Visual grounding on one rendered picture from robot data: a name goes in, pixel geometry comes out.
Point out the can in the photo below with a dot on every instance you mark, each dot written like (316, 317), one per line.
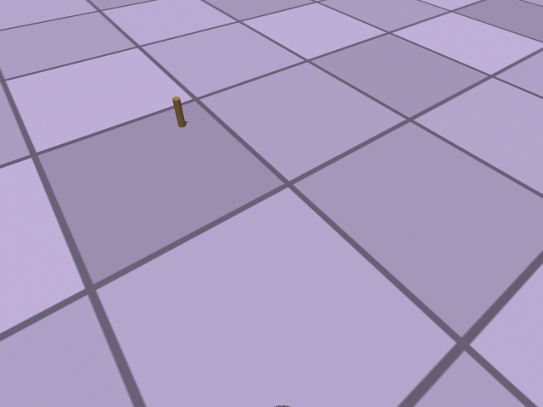
(178, 110)

